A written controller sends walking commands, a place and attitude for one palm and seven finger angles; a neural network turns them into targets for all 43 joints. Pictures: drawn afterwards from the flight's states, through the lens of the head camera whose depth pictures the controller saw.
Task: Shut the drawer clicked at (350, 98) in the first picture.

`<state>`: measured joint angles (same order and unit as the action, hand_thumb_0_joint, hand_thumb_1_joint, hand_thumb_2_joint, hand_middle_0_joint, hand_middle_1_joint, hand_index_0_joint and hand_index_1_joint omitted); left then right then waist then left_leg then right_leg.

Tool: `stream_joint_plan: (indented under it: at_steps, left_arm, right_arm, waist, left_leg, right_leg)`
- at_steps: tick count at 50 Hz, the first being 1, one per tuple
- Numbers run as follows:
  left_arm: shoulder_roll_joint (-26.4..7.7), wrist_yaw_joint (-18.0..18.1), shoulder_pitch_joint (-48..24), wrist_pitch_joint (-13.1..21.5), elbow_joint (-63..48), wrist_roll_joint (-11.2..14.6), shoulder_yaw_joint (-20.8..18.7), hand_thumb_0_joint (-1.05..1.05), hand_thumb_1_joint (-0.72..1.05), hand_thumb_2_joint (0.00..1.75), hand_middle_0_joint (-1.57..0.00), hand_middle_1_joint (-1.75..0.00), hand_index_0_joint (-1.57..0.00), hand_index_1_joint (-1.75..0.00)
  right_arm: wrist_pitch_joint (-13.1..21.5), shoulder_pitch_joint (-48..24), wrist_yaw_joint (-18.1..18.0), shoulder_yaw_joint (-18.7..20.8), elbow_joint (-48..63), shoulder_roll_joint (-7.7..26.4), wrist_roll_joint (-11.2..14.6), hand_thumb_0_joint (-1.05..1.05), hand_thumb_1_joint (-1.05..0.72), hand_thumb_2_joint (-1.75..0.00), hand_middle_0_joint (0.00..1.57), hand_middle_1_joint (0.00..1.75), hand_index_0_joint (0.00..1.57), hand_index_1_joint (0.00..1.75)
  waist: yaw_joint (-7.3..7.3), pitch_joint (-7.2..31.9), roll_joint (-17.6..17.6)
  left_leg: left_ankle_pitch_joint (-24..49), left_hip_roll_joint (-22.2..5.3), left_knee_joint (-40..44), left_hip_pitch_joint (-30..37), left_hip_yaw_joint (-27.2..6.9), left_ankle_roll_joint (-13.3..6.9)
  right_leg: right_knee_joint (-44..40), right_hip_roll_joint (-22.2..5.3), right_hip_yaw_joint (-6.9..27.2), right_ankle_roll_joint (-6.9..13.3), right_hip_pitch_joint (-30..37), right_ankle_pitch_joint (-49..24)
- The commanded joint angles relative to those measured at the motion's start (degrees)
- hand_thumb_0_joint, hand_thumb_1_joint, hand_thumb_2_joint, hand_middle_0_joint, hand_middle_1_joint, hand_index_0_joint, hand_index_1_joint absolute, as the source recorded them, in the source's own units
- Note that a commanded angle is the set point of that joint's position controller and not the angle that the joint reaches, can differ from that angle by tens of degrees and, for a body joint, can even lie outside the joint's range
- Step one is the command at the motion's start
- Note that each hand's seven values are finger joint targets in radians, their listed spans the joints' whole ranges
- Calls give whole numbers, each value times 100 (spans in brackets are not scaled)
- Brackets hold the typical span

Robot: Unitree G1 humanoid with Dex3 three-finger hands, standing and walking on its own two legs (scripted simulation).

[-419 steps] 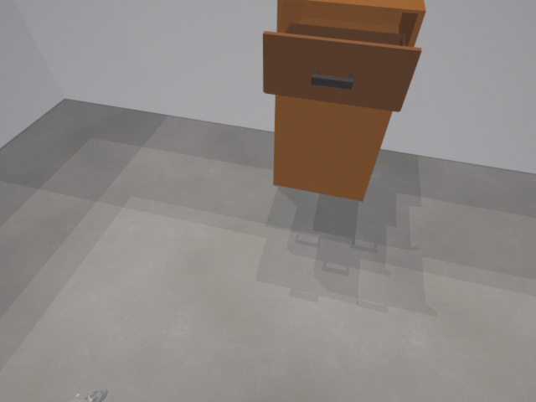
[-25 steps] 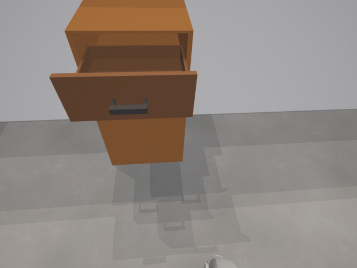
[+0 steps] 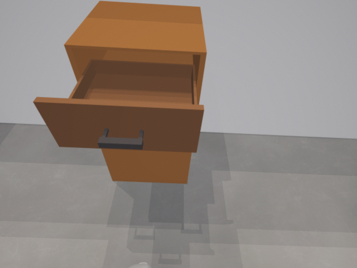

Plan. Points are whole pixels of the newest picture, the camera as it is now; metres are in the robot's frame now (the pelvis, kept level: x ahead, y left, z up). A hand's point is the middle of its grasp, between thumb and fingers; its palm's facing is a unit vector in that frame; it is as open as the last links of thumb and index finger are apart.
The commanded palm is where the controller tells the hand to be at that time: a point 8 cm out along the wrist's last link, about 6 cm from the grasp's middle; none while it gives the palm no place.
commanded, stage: take the last steps up to it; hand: left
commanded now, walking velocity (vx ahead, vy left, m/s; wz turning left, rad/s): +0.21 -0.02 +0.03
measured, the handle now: (122, 137) +0.43 +0.20 +0.02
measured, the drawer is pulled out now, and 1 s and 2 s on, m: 0.28 0.28 0.28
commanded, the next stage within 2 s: come to a stop and stand still in 0.20 s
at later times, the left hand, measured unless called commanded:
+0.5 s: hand (116, 260) +0.17 +0.18 -0.18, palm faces +0.01 -0.97 -0.23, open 7.3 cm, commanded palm none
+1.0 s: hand out of the picture +0.10 +0.22 -0.18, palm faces +0.07 -0.98 -0.20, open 7.4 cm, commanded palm none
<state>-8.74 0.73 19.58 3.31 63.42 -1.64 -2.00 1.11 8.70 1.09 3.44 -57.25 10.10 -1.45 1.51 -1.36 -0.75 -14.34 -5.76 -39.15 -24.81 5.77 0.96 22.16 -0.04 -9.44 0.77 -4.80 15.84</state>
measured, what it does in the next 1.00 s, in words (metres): steps on the spot: left foot, then right foot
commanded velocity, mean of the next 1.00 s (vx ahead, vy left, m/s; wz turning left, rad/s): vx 0.03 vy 0.00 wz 0.01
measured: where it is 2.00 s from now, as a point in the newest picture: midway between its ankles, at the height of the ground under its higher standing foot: outside the picture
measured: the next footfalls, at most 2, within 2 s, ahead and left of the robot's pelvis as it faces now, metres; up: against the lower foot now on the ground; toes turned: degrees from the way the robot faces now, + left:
left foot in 0.06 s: +0.14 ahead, +0.11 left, +0.00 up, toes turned +8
right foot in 0.48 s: +0.21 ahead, -0.15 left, +0.00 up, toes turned -6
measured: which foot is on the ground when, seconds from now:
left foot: up 0.00-0.04, down 0.06-0.54, up 0.56-0.84, down 0.86-1.00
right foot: down 0.00-0.06, up 0.08-0.46, down 0.48-0.88, up 0.90-1.00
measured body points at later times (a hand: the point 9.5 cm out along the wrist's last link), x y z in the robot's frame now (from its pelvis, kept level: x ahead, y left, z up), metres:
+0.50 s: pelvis +0.11 -0.01 +0.00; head +0.13 -0.01 +0.45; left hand +0.17 +0.23 -0.16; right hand +0.08 -0.22 -0.17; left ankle +0.10 +0.10 -0.74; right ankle +0.17 -0.14 -0.74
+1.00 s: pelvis +0.07 +0.03 +0.00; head +0.06 +0.04 +0.45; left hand +0.09 +0.27 -0.16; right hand +0.10 -0.20 -0.14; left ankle +0.06 +0.15 -0.74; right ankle +0.09 -0.11 -0.69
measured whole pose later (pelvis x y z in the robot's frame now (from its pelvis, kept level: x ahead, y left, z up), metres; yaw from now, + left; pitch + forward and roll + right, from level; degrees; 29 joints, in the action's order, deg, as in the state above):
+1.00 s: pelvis +0.07 +0.03 +0.00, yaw +1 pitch -1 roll +0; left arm -12.1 1.0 14.2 -2.8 60.1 -1.8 -3.5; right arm -0.4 15.9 -1.3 1.7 -59.8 7.8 -1.5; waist 0.2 0.4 2.4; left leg -14.6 -1.2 -25.4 -9.8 1.6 -0.1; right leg 49.5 -1.8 0.1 -1.8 -24.6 19.1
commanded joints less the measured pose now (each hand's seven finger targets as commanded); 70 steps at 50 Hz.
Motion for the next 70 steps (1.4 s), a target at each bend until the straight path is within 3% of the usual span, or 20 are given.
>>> stream_joint_plan:
  at_steps: [1, 3, 4, 9, 20, 23, 28, 33, 40, 41, 43, 44, 47, 53, 57, 59, 60, 62, 65, 70]
  left_arm:
    - [-728, 20, 230, 15, -156, 66, -157, 0, 90, 90, -20, -30, -20, -30]
    - [-313, -31, 313, 4, -357, 118, -67, 0, 90, 90, -20, -30, -20, -30]
    - [-523, 16, 26, -40, -448, 61, -75, 0, 90, 90, -20, -30, -20, -30]
    - [-258, -70, 147, -178, -217, 14, -96, 0, 90, 90, -20, -30, -20, -30]
    - [-133, 74, -291, -339, -352, 62, 12, 0, 90, 90, -20, -30, -20, -30]
    - [-533, 140, 77, -252, -211, 47, -40, 0, 90, 90, -20, -30, -20, -30]
    - [-1205, 212, -180, -252, -396, 56, -235, 0, 90, 90, -20, -30, -20, -30]
    - [-1227, 327, -593, -355, -710, -18, -367, 0, 90, 90, -20, -30, -20, -30]
    - [-1171, 193, -994, -469, -930, -32, -355, 0, 90, 90, -20, -30, -20, -30]
    - [-997, 172, -1014, -494, -917, 8, -284, 0, 90, 90, -20, -30, -20, -30]
    - [-380, 112, -968, -552, -1023, 111, -149, 0, 90, 90, -20, -30, -20, -30]
    - [-487, 109, -1105, -573, -971, 57, -166, 0, 90, 90, -20, -30, -20, -30]
    - [-555, -13, -475, -527, -643, -5, -216, 0, 90, 90, -20, -30, -20, -30]
    - [-393, -37, -576, -391, -583, 44, -72, 0, 90, 90, -20, -30, -20, -30]
    - [-257, 8, 1, -313, -262, 97, 7, 0, 90, 90, -20, -30, -20, -30]
    - [-650, 339, 785, -145, 168, 10, 23, 0, 90, 90, -20, -30, -20, -30]
    - [-888, 261, 369, -49, -97, 22, 113, 0, 90, 90, -20, -30, -20, -30]
    - [-721, 236, 147, 79, -240, 56, 105, 0, 90, 90, -20, -30, -20, -30]
    - [-687, 247, -56, 31, -394, 41, 87, 0, 90, 90, -20, -30, -20, -30]
    - [-430, 198, -53, -106, -314, 96, 172, 0, 90, 90, -20, -30, -20, -30]
  right_arm:
    - [221, 725, -47, 6, 13, 330, -9, 0, -90, -90, 20, 30, 20, 30]
    - [231, 1879, -163, 214, -226, 1288, -60, 0, -90, -90, 20, 30, 20, 30]
    - [184, 1970, -234, 174, -304, 1234, -30, 0, -90, -90, 20, 30, 20, 30]
    - [283, 896, -268, -25, -104, 493, 44, 0, -90, -90, 20, 30, 20, 30]
    - [147, 1002, -336, -41, -359, 486, 20, 0, -90, -90, 20, 30, 20, 30]
    - [72, 1073, -327, -43, -501, 289, 95, 0, -90, -90, 20, 30, 20, 30]
    - [-286, 1333, -295, 60, -378, 184, 86, 0, -90, -90, 20, 30, 20, 30]
    - [-432, 1017, -239, 126, -79, 227, 73, 0, -90, -90, 20, 30, 20, 30]
    - [-216, 1564, -176, 17, -118, 105, 84, 0, -90, -90, 20, 30, 20, 30]
    - [-176, 1716, -189, 8, -223, 146, 78, 0, -90, -90, 20, 30, 20, 30]
    - [-91, 1343, -227, 65, -19, 746, -46, 0, -90, -90, 20, 30, 20, 30]
    - [-71, 797, -247, 66, 99, 872, -48, 0, -90, -90, 20, 30, 20, 30]
    - [-9, 333, -302, -8, 150, 734, -26, 0, -90, -90, 20, 30, 20, 30]
    - [28, 1098, -360, 18, -225, 620, -8, 0, -90, -90, 20, 30, 20, 30]
    - [-6, 1085, -383, 9, -405, 629, 44, 0, -90, -90, 20, 30, 20, 30]
    - [115, 268, -317, -91, -37, 616, 150, 0, -90, -90, 20, 30, 20, 30]
    - [2, 609, -215, -177, 169, 105, 91, 0, -90, -90, 20, 30, 20, 30]
    - [-107, 910, -105, -194, 7, 167, 30, 0, -90, -90, 20, 30, 20, 30]
    - [-40, 944, -170, -249, -55, 62, 90, 0, -90, -90, 20, 30, 20, 30]
    - [61, 1127, -256, -319, -321, 240, 57, 0, -90, -90, 20, 30, 20, 30]
  waist:
    - [-324, -92, 251]
    - [-687, 524, -1752]
    - [-771, 571, -1564]
    - [-153, -68, -512]
    - [-112, 80, -703]
    - [79, 30, -201]
    - [18, 446, 1659]
    - [8, 540, 988]
    - [-251, 568, 1424]
    - [-357, 483, 1002]
    - [-328, -367, -1391]
    - [-273, -689, -1656]
    - [57, -773, -895]
    - [-340, -319, -787]
    - [-148, 92, -572]
    - [244, -228, 114]
    - [-189, -167, 754]
    - [-291, 315, 1370]
    - [-339, 457, 445]
    - [-233, -391, -319]
  left_leg:
    - [479, 229, 1222, 1723, 102, -102]
    - [1376, -1792, 2082, 3407, -2430, -1039]
    - [1280, -1987, 2356, 3184, -2751, -1254]
    - [1327, -1184, 2718, 1602, -1125, -951]
    - [3191, -874, 2023, 1688, -501, -906]
    - [1812, -370, 1423, 1270, -331, -350]
    - [-1778, 416, -567, 693, -166, 108]
    - [-1543, 466, -2100, 124, -696, 160]
    - [-446, 639, 983, 1713, -103, 80]
    - [-256, 564, 1623, 2250, -208, 77]
    - [-2255, -973, 3210, 760, -2281, -461]
    - [-2820, -1276, 3665, -102, -2850, -699]
    - [-1924, -947, 3396, 179, -2105, -798]
    - [441, -923, 2760, 1851, -1622, -949]
    - [1589, -692, 1985, 1776, -1386, -771]
    - [1128, -184, 314, 1130, -510, -127]
    - [-1019, 350, 134, 702, -411, -69]
    - [-841, 345, -464, 551, -477, -84]
    - [-848, 362, 265, 982, -378, -63]
    - [556, -49, 1638, 1131, -962, -314]
  right_leg:
    - [266, -1198, 783, 497, -787, -1292]
    - [3037, -134, -35, -48, -2558, 1427]
    - [3987, -202, 555, -13, -2823, 1896]
    - [4249, -676, 782, -162, -2472, 384]
    - [1477, -447, 501, -328, -1314, -133]
    - [46, -670, 796, -260, -337, -1854]
    - [-133, -2316, 2207, 997, -322, -4533]
    - [5, -2140, 1752, 1062, -409, -3758]
    - [-275, -1355, 1566, 429, -1400, 322]
    - [6, -1118, 1430, 214, -1905, 1123]
    - [1614, -200, 710, -259, -2265, 1040]
    - [2176, -272, 983, -257, -2003, 814]
    - [3221, -171, 1103, -195, -2100, 435]
    - [2099, -265, 835, -256, -2163, 753]
    - [189, -138, 648, -211, -794, -156]
    - [-476, -889, 1649, -118, -715, -2833]
    - [-705, -1295, 2059, 228, -889, -1171]
    - [-705, -1185, 2149, 574, -460, -1467]
    - [-287, -1160, 1839, 881, -370, -2056]
    - [75, -416, 1359, 268, -897, -367]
